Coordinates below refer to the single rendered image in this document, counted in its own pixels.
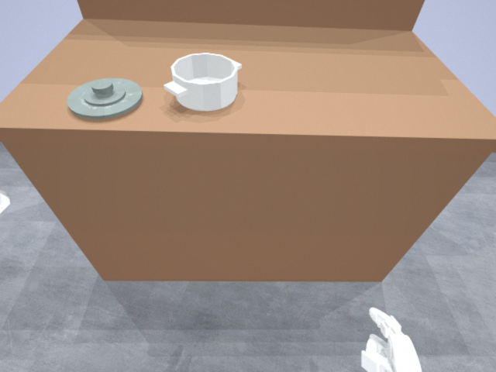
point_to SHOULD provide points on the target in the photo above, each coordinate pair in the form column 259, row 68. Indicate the pot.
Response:
column 204, row 81

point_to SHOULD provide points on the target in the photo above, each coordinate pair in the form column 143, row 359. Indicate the table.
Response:
column 347, row 138

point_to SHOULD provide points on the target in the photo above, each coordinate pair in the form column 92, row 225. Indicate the knob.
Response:
column 102, row 86

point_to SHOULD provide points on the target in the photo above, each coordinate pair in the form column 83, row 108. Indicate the right robot hand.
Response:
column 397, row 355

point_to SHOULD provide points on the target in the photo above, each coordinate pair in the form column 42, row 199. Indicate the lid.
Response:
column 125, row 96

